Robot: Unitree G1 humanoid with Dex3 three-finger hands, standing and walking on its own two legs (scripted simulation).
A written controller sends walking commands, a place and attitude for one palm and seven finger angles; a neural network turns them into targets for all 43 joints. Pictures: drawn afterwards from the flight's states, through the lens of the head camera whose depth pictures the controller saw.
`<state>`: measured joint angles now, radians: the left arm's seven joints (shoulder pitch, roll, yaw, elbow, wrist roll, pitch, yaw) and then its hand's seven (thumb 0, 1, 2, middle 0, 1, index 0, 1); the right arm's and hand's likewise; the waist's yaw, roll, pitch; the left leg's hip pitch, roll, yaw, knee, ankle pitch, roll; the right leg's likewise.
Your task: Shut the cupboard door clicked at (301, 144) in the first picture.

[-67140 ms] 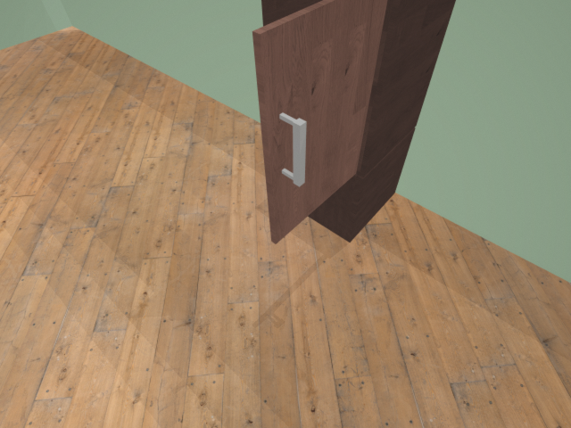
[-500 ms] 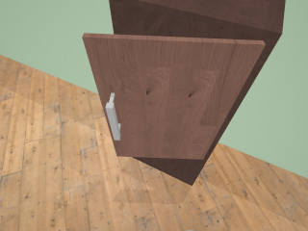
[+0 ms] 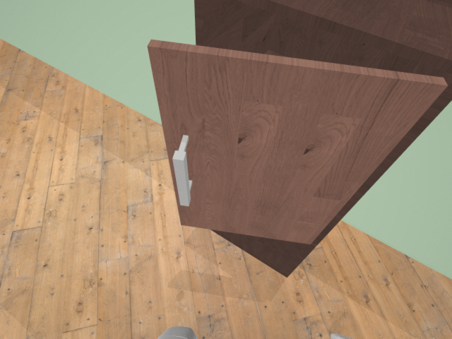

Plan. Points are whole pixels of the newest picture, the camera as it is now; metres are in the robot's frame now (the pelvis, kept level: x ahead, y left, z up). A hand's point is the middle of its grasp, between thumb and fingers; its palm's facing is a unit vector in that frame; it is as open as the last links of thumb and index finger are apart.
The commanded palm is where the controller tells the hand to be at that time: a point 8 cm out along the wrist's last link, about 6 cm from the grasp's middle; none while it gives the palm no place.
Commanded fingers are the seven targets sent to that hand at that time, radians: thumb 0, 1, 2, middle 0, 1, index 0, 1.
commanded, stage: come to a stop and stand still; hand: left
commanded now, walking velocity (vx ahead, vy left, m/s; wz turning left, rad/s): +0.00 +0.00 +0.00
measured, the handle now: (185, 173) +0.41 +0.13 +0.00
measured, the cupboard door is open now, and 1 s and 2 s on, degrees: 24 24 24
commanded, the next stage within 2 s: look again from close up in 1.46 s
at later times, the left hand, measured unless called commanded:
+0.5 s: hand out of the picture -0.01 +0.24 -0.17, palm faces -0.02 -0.98 -0.20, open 7.3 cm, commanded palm none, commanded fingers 0.00 0.90 0.90 -0.20 -0.30 -0.20 -0.30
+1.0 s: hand out of the picture -0.20 +0.22 -0.16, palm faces +0.05 -0.99 -0.15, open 7.3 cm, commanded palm none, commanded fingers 0.00 0.90 0.90 -0.20 -0.30 -0.20 -0.30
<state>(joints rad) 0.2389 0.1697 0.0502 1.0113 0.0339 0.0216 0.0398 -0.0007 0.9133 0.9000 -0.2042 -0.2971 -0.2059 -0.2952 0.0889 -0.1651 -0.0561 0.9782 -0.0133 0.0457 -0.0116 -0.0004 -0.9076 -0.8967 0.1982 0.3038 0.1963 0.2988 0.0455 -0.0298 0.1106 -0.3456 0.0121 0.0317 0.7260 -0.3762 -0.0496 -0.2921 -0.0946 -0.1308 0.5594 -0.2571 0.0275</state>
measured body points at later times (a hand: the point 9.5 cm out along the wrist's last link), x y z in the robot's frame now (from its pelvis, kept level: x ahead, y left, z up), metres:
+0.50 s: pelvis -0.06 +0.06 +0.01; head -0.06 +0.08 +0.46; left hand -0.01 +0.29 -0.15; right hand -0.04 -0.17 -0.14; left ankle +0.00 +0.11 -0.73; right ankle -0.11 -0.07 -0.73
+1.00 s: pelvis -0.12 +0.07 +0.01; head -0.12 +0.08 +0.46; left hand -0.20 +0.27 -0.15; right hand -0.16 -0.14 -0.15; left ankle +0.00 +0.11 -0.72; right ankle -0.14 -0.05 -0.73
